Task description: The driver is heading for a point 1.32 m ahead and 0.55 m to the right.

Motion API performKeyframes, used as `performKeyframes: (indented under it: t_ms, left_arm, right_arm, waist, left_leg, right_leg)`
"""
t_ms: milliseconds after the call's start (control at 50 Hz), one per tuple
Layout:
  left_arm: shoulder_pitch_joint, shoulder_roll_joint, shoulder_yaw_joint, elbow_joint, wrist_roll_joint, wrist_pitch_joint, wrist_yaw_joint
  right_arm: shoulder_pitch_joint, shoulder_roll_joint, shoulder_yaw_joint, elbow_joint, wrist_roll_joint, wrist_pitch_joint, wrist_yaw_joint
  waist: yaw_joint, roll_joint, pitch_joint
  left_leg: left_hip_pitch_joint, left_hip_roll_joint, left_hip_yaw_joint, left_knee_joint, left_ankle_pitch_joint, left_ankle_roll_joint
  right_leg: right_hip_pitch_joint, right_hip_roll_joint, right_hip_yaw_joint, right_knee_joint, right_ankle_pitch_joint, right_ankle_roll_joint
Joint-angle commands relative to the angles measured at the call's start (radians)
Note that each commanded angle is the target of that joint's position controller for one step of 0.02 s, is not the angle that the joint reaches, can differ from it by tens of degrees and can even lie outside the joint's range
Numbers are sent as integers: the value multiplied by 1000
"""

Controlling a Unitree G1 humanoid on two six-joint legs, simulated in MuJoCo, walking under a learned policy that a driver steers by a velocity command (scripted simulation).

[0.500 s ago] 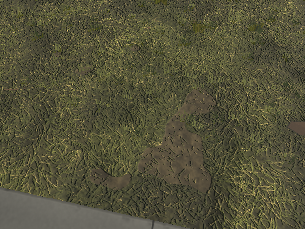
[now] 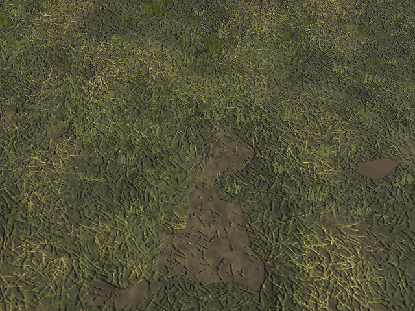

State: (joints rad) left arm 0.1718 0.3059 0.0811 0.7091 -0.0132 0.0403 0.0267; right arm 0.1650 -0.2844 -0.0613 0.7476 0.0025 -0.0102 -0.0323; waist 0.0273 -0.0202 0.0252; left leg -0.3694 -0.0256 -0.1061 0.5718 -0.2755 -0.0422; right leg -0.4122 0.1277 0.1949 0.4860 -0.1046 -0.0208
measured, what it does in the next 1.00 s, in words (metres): steps on the spot, turning right: left foot, then right foot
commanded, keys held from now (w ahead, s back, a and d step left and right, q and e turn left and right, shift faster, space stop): e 0.70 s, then no key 0.30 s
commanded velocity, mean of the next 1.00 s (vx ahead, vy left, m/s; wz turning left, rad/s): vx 0.01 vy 0.00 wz -0.50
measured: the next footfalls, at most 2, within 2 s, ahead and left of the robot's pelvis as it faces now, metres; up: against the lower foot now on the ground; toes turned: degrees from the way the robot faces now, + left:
left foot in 0.02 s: +0.08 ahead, +0.13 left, +0.00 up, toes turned -6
right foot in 0.44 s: +0.02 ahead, -0.13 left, +0.00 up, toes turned -18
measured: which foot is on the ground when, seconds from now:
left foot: up 0.00-0.00, down 0.02-0.44, up 0.46-0.86, down 0.88-1.00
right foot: down 0.00-0.02, up 0.04-0.42, down 0.44-0.88, up 0.90-1.00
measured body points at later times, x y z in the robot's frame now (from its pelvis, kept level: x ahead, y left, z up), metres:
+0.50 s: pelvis +0.01 -0.02 +0.00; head +0.04 -0.05 +0.45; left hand +0.26 +0.20 -0.08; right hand +0.05 -0.34 -0.11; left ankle +0.02 +0.14 -0.69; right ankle -0.02 -0.12 -0.73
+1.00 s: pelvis +0.02 +0.00 +0.01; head +0.05 +0.00 +0.45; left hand +0.30 +0.15 -0.10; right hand +0.02 -0.31 -0.08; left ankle +0.09 +0.09 -0.73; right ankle -0.05 -0.11 -0.71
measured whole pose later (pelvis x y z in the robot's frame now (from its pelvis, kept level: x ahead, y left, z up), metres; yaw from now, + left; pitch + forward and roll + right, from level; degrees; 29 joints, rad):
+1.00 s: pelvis +0.02 +0.00 +0.01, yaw -31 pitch +1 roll +0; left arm 0.16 0.30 0.06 0.66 0.00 0.04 0.02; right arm 0.17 -0.25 -0.05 0.69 -0.02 -0.02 0.00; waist 0.00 -0.04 0.02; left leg -0.26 -0.01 -0.02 0.50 -0.25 0.01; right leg -0.35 0.06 0.13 0.75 -0.48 0.05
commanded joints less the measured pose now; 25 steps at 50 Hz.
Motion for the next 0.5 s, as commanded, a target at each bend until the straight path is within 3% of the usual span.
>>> performKeyframes:
  t_ms: [20,40,60,80,100,120,160,200,280,320,380,420,440,460,480,500]
  left_arm:
    - [-1,98,23,-80,-6,1,7]
    - [-15,72,20,-119,-11,-8,3]
    - [1,146,41,-108,9,-24,-2]
    - [35,179,57,-80,2,-22,-6]
    - [66,166,59,-52,-2,-9,-3]
    - [78,147,56,-44,2,3,2]
    - [53,103,41,-63,-5,14,-2]
    - [-16,82,30,-103,-13,11,-8]
    - [-59,64,16,-148,-9,8,-28]
    - [-53,77,20,-156,-9,11,-35]
    - [-27,88,30,-160,-10,21,-47]
    - [49,99,44,-135,-6,22,-45]
    - [93,168,67,-133,-8,19,-33]
    - [95,286,84,-160,3,14,-18]
    - [127,243,72,-164,39,-10,-31]
    - [90,218,60,-155,40,-28,-35]
  right_arm:
    - [122,-172,-52,-42,-15,-22,0]
    - [94,-251,-71,-43,-48,-9,-2]
    - [43,-206,-61,-75,-66,-13,-3]
    - [-12,-152,-46,-100,-54,-15,-11]
    - [-52,-127,-39,-109,-35,-15,-13]
    - [-61,-116,-34,-112,-18,-14,-16]
    - [-39,-116,-31,-107,-16,-6,-19]
    - [10,-129,-37,-97,-20,4,-23]
    - [25,-181,-60,-95,-14,17,-19]
    - [15,-198,-68,-96,-7,18,-9]
    - [3,-206,-74,-89,15,14,3]
    - [15,-176,-68,-71,31,8,6]
    - [58,-132,-57,-62,7,3,11]
    - [38,-60,-26,-118,-55,0,18]
    - [-60,-118,-43,-139,-31,-5,9]
    - [-88,-149,-53,-138,-4,-1,4]
  waist:
    - [-47,-19,-151]
    - [-10,287,-92]
    - [-19,278,-95]
    - [3,193,-94]
    - [18,143,-79]
    - [11,136,-69]
    - [-9,144,-49]
    - [-51,177,-52]
    - [-78,207,-92]
    - [-76,219,-98]
    - [-56,221,-94]
    - [-13,172,-108]
    - [-15,8,-139]
    - [-43,-319,-144]
    - [56,-218,-220]
    - [35,-141,-162]
  left_leg:
    - [259,180,-108,-230,65,90]
    - [241,364,-349,-301,164,232]
    - [189,440,-419,-306,244,304]
    - [177,395,-321,-280,285,279]
    - [179,329,-216,-256,300,232]
    - [201,301,-161,-242,316,213]
    - [204,266,-68,-241,386,218]
    - [282,271,-36,-239,412,236]
    - [310,315,10,-226,458,254]
    - [282,326,37,-220,474,252]
    - [279,341,59,-171,465,228]
    - [200,303,128,-54,374,146]
    - [33,233,218,136,172,55]
    - [-283,90,247,439,-406,-43]
    - [-327,51,84,600,-437,-46]
    - [-335,69,52,649,-359,-32]
  right_leg:
    - [-31,-131,192,21,-320,-63]
    - [-216,30,-44,239,-452,-8]
    - [-224,-30,-47,483,-485,33]
    - [-212,-47,-40,592,-428,46]
    - [-213,-54,-58,647,-379,65]
    - [-238,-62,-67,703,-333,82]
    - [-247,-77,-111,714,-290,108]
    - [-273,-103,-142,614,-263,126]
    - [-149,-148,-191,412,-287,123]
    - [-65,-143,-229,326,-288,105]
    - [24,-131,-261,154,-227,58]
    - [206,-98,-266,-69,-32,-3]
    - [394,-201,-99,-110,237,-56]
    - [529,-470,260,-60,668,-227]
    - [458,-526,319,-102,569,-360]
    - [411,-463,231,-119,459,-320]
Velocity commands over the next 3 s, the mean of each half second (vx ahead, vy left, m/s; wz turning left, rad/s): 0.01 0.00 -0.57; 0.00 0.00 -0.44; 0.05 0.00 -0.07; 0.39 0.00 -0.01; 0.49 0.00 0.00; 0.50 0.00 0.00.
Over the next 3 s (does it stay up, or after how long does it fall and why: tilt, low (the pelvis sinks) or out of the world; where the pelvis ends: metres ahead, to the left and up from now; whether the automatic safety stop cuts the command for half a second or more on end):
stays up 0.68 -0.42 0.01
